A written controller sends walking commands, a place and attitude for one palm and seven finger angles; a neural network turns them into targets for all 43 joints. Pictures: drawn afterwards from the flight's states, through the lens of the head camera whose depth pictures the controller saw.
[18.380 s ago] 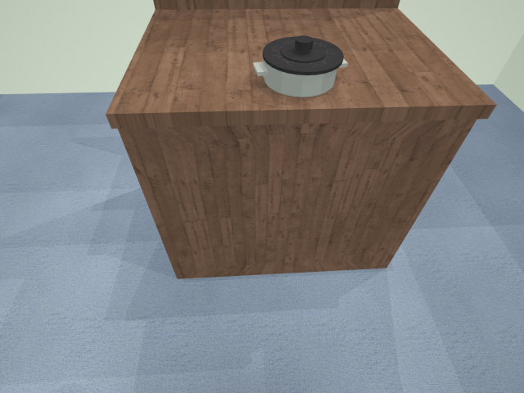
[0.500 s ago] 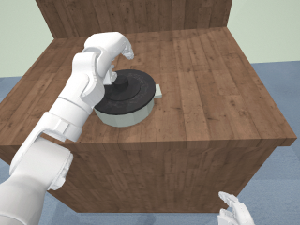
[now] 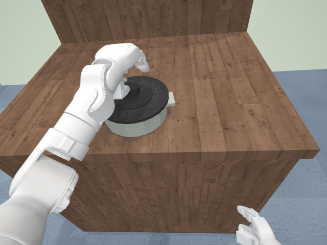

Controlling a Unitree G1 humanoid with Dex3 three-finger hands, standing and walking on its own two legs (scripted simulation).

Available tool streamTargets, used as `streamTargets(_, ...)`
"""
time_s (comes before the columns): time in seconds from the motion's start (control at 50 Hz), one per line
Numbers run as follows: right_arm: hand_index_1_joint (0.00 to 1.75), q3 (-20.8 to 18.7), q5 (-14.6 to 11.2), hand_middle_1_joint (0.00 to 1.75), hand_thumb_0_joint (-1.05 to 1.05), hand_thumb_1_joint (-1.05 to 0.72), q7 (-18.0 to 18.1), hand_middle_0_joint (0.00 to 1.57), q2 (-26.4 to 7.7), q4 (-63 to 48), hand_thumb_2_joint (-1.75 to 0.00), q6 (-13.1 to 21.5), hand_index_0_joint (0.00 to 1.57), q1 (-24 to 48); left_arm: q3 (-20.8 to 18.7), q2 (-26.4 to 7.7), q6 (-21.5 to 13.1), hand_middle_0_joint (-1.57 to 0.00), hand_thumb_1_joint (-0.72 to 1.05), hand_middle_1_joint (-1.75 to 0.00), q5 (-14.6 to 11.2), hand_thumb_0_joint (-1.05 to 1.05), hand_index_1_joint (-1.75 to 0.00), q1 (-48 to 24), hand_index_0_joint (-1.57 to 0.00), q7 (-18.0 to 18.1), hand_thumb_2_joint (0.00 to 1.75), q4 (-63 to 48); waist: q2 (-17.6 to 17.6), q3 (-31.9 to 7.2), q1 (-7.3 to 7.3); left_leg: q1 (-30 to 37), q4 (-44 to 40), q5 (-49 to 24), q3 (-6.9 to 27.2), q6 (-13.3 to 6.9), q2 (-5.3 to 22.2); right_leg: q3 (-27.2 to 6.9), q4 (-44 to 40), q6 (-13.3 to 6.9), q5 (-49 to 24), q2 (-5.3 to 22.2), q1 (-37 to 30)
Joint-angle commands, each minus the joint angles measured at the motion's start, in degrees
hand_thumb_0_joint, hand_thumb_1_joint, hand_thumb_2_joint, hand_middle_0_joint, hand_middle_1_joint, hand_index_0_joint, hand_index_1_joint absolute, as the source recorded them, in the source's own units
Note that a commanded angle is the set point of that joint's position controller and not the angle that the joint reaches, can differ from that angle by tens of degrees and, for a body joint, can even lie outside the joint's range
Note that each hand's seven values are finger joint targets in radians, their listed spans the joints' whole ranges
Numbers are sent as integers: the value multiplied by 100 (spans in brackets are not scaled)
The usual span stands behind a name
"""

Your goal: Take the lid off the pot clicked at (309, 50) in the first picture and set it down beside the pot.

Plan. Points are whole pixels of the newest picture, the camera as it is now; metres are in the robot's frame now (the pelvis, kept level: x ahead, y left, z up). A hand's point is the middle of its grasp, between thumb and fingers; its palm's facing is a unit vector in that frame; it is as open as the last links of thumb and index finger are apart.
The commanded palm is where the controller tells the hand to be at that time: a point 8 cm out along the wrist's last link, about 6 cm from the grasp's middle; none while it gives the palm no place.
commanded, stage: lower the open fingers around the knob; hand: left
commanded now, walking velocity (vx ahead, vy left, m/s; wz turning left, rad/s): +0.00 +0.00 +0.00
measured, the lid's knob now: (131, 89) +0.47 +0.10 +0.16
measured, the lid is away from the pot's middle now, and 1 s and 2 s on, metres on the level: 0.00 0.00 0.00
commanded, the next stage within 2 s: close the fingers and squeeze the knob in 0.78 s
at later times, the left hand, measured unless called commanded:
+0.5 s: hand (122, 92) +0.42 +0.11 +0.19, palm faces -0.16 -0.10 -0.98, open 9.9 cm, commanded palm +0.40 +0.13 +0.24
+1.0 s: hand (124, 93) +0.44 +0.11 +0.17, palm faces -0.20 -0.09 -0.98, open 10.0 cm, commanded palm +0.41 +0.13 +0.23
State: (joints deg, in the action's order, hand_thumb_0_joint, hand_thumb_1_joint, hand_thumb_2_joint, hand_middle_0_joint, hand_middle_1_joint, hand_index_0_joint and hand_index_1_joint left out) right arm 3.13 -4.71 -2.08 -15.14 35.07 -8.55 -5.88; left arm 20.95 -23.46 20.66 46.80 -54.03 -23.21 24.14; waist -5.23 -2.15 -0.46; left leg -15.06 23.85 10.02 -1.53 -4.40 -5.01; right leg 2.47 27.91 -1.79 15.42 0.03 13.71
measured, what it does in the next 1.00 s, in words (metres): stands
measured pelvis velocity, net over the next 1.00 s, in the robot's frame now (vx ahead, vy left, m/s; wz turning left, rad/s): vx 0.00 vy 0.00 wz -0.01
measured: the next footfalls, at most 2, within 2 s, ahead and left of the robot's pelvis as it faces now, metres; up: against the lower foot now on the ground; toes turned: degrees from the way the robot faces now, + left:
none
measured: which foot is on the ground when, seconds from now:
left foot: down 0.00-1.00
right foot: down 0.00-1.00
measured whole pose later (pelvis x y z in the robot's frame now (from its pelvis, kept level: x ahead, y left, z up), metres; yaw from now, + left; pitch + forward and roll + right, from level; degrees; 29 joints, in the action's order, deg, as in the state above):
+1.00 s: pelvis +0.00 +0.00 +0.00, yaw -1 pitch +1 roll +0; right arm 2.1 -4.9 -1.0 -15.9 36.0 -8.0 -9.3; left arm 18.2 -24.0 18.9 46.9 -49.2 -21.1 29.4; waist -5.0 -1.7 -2.3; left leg -15.2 24.6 10.9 -1.9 -4.2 -4.2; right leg 2.0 27.3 -2.1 15.4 -0.8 13.5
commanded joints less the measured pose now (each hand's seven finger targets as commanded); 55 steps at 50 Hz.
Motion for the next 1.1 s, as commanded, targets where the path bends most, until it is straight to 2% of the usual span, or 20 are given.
streamTargets(0.0, 30, -235, -39, 30, 0, -90, 14, 20, -535, -967, -90, 233, 20, 797, -650, -838, -101, -89, -40, -8, -11, 0, -8, -2776, -89, 218, 174, -1066, 687, -1940, -72, 1030, -85, -1028, 340, 68, 214, -148, -363, -119, -1519, 28, -352)
streamTargets(0.04, 30, -209, -13, 30, 0, -90, 30, 20, -529, -921, -90, 238, 20, 801, -992, -1328, -69, -89, -40, -8, 177, 0, -8, -2799, -89, 233, 174, -1026, 756, -2042, 24, 978, -119, -1044, 293, 71, 221, -196, -324, -107, -1616, -2, -521)
streamTargets(0.08, 30, -204, -24, 30, 0, -90, 40, 20, -501, -920, -90, 265, 20, 808, -843, -1158, -68, -89, -40, -8, 157, 0, -8, -2705, -89, 215, 174, -945, 828, -1932, -3, 923, -111, -1019, 280, 61, 208, -194, -339, -90, -1653, 5, -498)
streamTargets(0.1, 30, -251, -16, 30, 0, -90, 41, 20, -592, -910, -90, 251, 20, 716, -1008, -1253, -122, -89, -40, -8, 18, 0, -8, -2547, -89, 238, 174, -993, 794, -1964, -24, 916, -87, -1052, 297, 44, 213, -205, -379, -98, -1728, 35, -590)
streamTargets(0.12, 30, -209, -12, 30, 0, -90, 48, 20, -541, -906, -90, 275, 20, 767, -1173, -1527, -122, -89, -40, -8, 165, 0, -8, -2497, -89, 247, 174, -948, 855, -2063, 59, 865, -107, -1059, 253, 60, 209, -255, -314, -79, -1776, 23, -714)
streamTargets(0.18, 30, -219, -31, 30, 0, -90, 37, 20, -501, -964, -90, 293, 20, 837, -817, -1112, -122, -89, -40, -8, 118, 0, -8, -2423, -89, 201, 174, -1127, 758, -1896, 16, 893, -105, -1039, 245, 52, 200, -226, -335, -76, -1757, 19, -558)
streamTargets(0.2, 30, -272, -45, 30, 0, -90, 7, 20, -571, -977, -90, 274, 20, 775, -910, -1109, -173, -89, -40, -8, -33, 0, -8, -2207, -89, 215, 174, -1179, 672, -1894, -18, 940, -71, -1117, 296, 51, 220, -190, -352, -102, -1766, 30, -560)
streamTargets(0.24, 30, -239, -29, 30, 0, -90, 34, 20, -552, -960, -90, 273, 20, 790, -1102, -1421, -148, -89, -40, -8, 109, 0, -8, -2147, -89, 226, 174, -1096, 854, -1855, 33, 858, -93, -1007, 238, 44, 215, -233, -357, -64, -1753, 0, -601)
streamTargets(0.28, 30, -245, -46, 30, 0, -90, 41, 20, -518, -937, -90, 294, 20, 802, -818, -1153, -133, -89, -40, -8, 97, 0, -8, -2426, -89, 211, 174, -1266, 774, -1818, -41, 919, -87, -973, 246, 40, 197, -227, -366, -60, -1734, -1, -492)
streamTargets(0.36, 30, -211, -55, 30, 0, -90, 103, 20, -573, -834, -90, 286, 20, 678, -1007, -1339, -101, -89, -40, -8, 128, 0, -8, -2023, -89, 270, 174, -567, 977, -1507, -29, 622, -141, -638, 207, 65, 209, -223, -407, -27, -1437, 4, -414)
streamTargets(0.4, 30, -261, -48, 30, 0, -90, 93, 20, -621, -932, -90, 282, 20, 721, -905, -1159, -167, -89, -40, -8, -18, 0, -8, -1981, -89, 274, 174, -904, 652, -1732, -58, 761, -91, -703, 239, 42, 187, -236, -423, -54, -1486, 31, -494)
streamTargets(0.52, 30, -211, -65, 30, 0, -90, 91, 20, -584, -888, -90, 274, 20, 631, -972, -1280, -184, -89, -40, -8, 183, 0, -8, -1715, -89, 336, 174, -388, 747, -1741, -26, 668, -53, -814, 234, 82, 205, -213, -292, -59, -1544, -6, -486)
streamTargets(0.54, 30, -221, -66, 30, 0, -90, 84, 20, -578, -889, -90, 241, 20, 642, -792, -1070, -170, -89, -40, -8, 152, 0, -8, -1771, -89, 324, 174, -386, 776, -1612, -68, 631, -60, -705, 221, 77, 213, -188, -344, -46, -1474, -13, -373)
streamTargets(0.62, 30, -225, -51, 30, 0, -90, 108, 20, -596, -902, -90, 243, 20, 630, -1117, -1484, -219, -89, -40, -8, 177, 0, -8, -1924, -89, 396, 174, -536, 726, -1781, -38, 657, -52, -814, 228, 61, 216, -241, -311, -54, -1619, 0, -563)
streamTargets(0.68, 30, -232, -61, 30, 0, -90, 142, 20, -570, -849, -90, 237, 20, 575, -844, -1180, -163, -89, -40, -8, 174, 0, -8, -2131, -89, 401, 174, -321, 775, -1565, -114, 667, -79, -674, 237, 42, 211, -213, -380, -45, -1462, -32, -334)
streamTargets(0.74, 30, -237, -36, 30, 0, -90, 163, 20, -607, -860, -90, 262, 20, 525, -1134, -1522, -212, -89, -40, -8, 197, 0, -8, -2120, -89, 432, 174, -366, 766, -1845, -49, 693, -80, -795, 233, 33, 217, -251, -340, -48, -1620, -19, -584)
streamTargets(0.86, 30, -261, -49, 30, 0, -90, 135, 20, -608, -795, -90, 281, 20, 450, -916, -1256, -182, -89, -40, -8, 177, 0, -8, -2303, -89, 419, 174, -293, 692, -1681, -119, 727, -117, -754, 265, 42, 222, -201, -379, -55, -1567, -37, -398)
streamTargets(0.88, 30, -265, -52, 30, 0, -90, 144, 20, -613, -806, -90, 288, 20, 444, -1046, -1375, -188, -84, -29, -8, 162, 0, -8, -2176, -84, 429, 143, -218, 744, -1754, -81, 738, -107, -804, 277, 27, 214, -213, -365, -60, -1586, -50, -469)
streamTargets(0.9, 30, -299, -31, 30, 0, -90, 131, 20, -668, -829, -90, 278, 20, 441, -1006, -1297, -229, -84, -28, -8, 103, 0, -8, -2252, -84, 427, 143, -474, 574, -1929, -110, 873, -82, -948, 299, 21, 220, -203, -368, -85, -1688, -25, -501)
streamTargets(1.08, 30, -290, -44, 30, 0, -90, 116, 20, -627, -795, -90, 314, 20, 425, -987, -1260, -158, -91, -17, -8, 144, 0, -8, -2098, -91, 370, 138, -348, 834, -1839, -87, 861, -57, -1069, 268, 10, 205, -210, -350, -50, -1898, -51, -502)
